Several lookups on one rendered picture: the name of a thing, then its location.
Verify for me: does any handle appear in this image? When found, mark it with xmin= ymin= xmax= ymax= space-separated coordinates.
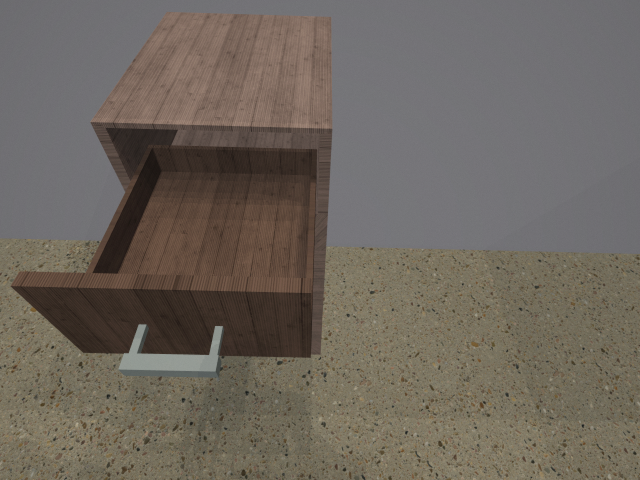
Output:
xmin=118 ymin=324 xmax=224 ymax=378

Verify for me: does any cabinet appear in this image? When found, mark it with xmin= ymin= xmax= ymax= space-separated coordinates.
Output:
xmin=90 ymin=12 xmax=332 ymax=355

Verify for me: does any drawer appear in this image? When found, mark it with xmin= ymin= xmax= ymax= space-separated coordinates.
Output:
xmin=11 ymin=145 xmax=317 ymax=358

